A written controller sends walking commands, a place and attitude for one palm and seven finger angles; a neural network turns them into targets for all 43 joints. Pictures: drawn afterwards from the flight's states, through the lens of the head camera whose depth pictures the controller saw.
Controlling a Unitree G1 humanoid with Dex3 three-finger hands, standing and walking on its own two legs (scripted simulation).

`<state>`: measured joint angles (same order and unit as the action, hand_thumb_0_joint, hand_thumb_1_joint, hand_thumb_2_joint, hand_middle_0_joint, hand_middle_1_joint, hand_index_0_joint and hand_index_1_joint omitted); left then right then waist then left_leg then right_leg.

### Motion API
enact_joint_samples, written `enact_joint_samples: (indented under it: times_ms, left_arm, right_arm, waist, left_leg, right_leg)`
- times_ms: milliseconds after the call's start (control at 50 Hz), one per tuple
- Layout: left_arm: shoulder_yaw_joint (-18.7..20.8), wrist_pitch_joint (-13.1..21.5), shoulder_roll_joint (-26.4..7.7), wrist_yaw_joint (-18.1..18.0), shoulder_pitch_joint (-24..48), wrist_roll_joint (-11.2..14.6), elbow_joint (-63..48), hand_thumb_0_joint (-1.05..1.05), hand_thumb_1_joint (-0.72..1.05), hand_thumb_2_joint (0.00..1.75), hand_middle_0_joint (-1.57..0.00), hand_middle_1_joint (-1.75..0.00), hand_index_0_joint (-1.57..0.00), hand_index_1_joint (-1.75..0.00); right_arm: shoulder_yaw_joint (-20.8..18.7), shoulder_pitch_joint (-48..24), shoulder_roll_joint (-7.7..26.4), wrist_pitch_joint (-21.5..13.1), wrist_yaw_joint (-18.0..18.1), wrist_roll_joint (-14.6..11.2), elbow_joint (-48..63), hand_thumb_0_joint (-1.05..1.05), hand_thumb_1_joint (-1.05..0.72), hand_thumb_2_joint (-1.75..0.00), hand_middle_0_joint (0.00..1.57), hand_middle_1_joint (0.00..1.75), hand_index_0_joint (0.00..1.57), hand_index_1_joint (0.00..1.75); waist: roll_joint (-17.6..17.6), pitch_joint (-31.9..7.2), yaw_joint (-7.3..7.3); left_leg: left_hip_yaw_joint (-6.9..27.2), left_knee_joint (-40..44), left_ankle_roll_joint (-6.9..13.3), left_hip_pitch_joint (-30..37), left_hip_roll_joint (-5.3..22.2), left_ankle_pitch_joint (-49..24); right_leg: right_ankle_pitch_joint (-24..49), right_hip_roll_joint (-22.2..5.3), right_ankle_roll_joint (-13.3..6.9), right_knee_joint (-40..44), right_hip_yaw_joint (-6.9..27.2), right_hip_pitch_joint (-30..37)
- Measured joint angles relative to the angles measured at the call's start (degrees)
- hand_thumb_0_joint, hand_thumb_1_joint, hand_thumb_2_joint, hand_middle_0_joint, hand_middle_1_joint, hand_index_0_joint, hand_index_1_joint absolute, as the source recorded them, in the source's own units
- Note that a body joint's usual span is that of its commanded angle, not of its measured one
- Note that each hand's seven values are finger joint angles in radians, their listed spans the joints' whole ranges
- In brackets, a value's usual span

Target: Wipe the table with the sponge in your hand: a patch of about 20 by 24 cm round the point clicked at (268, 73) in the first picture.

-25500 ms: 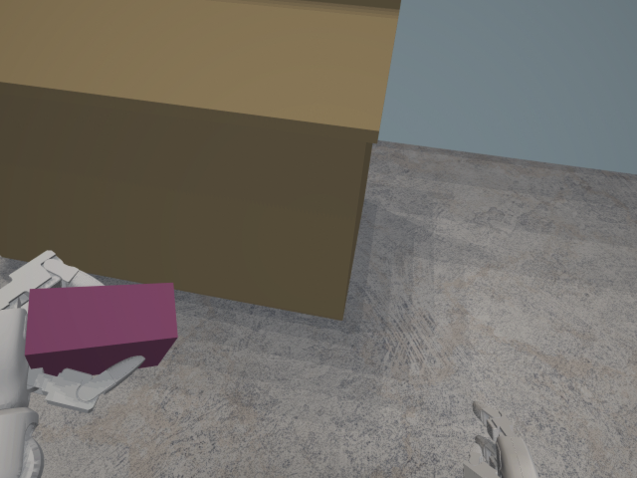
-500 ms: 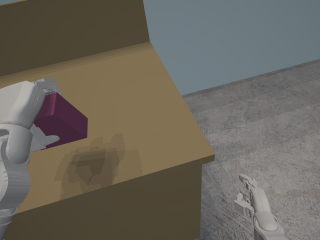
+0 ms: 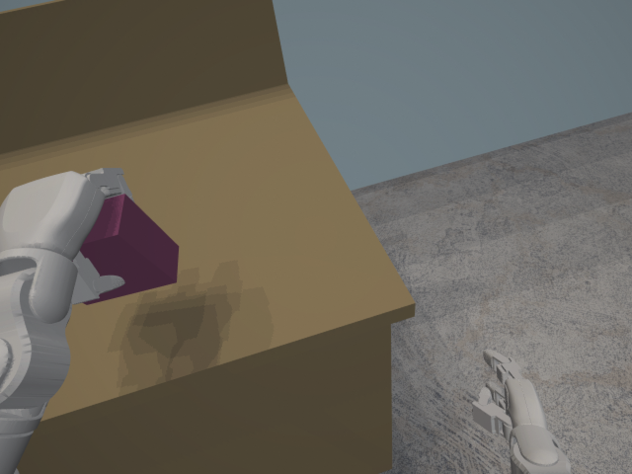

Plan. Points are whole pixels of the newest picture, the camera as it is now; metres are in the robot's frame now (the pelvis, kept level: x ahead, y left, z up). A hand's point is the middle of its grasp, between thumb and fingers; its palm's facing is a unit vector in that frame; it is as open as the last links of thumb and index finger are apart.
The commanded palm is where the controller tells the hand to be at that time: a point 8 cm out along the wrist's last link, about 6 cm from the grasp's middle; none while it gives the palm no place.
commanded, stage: move the sponge above the wiping area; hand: left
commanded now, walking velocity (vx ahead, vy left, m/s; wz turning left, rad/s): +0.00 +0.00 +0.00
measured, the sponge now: (114, 261) +0.26 +0.28 +0.19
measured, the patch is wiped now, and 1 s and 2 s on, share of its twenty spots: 0.00 0.00 0.00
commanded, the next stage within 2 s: none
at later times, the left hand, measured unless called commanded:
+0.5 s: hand (94, 235) +0.27 +0.29 +0.22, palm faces +0.24 -0.06 -0.97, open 9.4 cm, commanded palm +0.21 +0.29 +0.29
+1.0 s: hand (89, 243) +0.27 +0.30 +0.21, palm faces +0.21 -0.06 -0.98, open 9.4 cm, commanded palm +0.22 +0.30 +0.28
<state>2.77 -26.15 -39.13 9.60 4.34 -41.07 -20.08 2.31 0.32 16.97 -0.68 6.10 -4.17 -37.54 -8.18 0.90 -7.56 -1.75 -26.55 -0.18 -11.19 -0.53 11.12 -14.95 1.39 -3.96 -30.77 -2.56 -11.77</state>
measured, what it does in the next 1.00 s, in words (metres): stands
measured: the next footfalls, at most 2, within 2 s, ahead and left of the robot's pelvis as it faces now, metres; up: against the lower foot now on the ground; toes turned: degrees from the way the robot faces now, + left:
none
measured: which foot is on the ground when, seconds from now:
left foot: down 0.00-1.00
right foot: down 0.00-1.00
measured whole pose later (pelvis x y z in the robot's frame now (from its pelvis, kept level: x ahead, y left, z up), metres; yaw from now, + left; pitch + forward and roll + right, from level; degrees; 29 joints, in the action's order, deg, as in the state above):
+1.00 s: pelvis +0.01 +0.01 +0.00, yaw +1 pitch -3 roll +1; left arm 0.1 -29.2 -36.8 8.6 5.8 -44.1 -16.6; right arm 3.7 -0.8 15.8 1.3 5.0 -4.3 -37.3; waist -7.5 0.6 -7.9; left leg -1.4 -24.3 0.9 -10.4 -1.3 10.6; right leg -13.9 0.7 -2.9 -27.5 -2.6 -10.3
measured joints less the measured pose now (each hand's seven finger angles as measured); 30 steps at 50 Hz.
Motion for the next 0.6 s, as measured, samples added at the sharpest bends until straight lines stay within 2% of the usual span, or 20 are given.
enact_joint_samples:
  times_ms: [100, 220, 400, 600]
  left_arm:
    - [0.24, 0.57, -0.47, -0.84, 0.92, 0.09, 0.53, 0.00, -0.45, 1.06, -0.81, -1.38, -0.81, -1.39]
    - [2.01, -0.93, -0.27, -0.75, 0.23, 0.25, 0.84, 0.00, -0.45, 1.06, -0.80, -1.38, -0.80, -1.39]
    - [-1.88, -1.21, 1.92, -0.53, 1.29, -1.43, 1.76, 0.00, -0.45, 1.06, -0.80, -1.38, -0.80, -1.39]
    - [-1.31, -1.81, 2.05, -1.42, 1.39, -1.57, 0.14, 0.00, -0.45, 1.06, -0.80, -1.38, -0.80, -1.39]
  right_arm:
    - [0.48, -0.25, -0.81, 0.35, -0.49, 0.00, 0.05, 0.01, -0.91, -0.90, 0.20, 0.30, 0.20, 0.30]
    - [1.05, -0.34, -1.18, 1.02, -1.09, -0.34, 0.66, 0.01, -0.91, -0.90, 0.20, 0.30, 0.20, 0.30]
    - [0.97, -0.51, -0.91, 0.63, -0.50, -0.02, 0.13, 0.01, -0.91, -0.90, 0.20, 0.30, 0.20, 0.30]
    - [1.35, -1.49, -1.63, 1.56, -1.37, -0.12, 0.67, 0.01, -0.91, -0.90, 0.20, 0.30, 0.20, 0.30]
  waist:
    - [0.05, -0.19, -0.08]
    - [0.01, -0.39, 0.08]
    - [0.46, 0.25, -0.55]
    - [0.49, -0.36, -0.38]
  left_leg:
    - [-0.26, 0.43, 0.15, 0.09, -0.07, -0.05]
    - [-0.39, 0.72, 0.40, -0.17, -0.17, -0.07]
    - [0.14, 1.20, 0.90, 0.12, -0.85, -0.26]
    - [-0.06, 2.26, 1.20, 0.70, -1.04, -0.50]
  right_leg:
    - [0.15, -0.05, 0.21, 0.43, 0.29, 0.01]
    - [0.37, -0.13, 0.49, 0.98, 0.45, -0.15]
    - [0.38, -0.78, 0.93, 1.56, -0.03, 0.45]
    - [0.79, -0.92, 1.31, 2.77, 0.24, 1.05]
